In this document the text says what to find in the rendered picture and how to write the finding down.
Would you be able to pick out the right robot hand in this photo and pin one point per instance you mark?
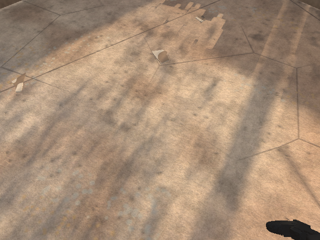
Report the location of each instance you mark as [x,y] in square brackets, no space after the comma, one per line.
[295,229]

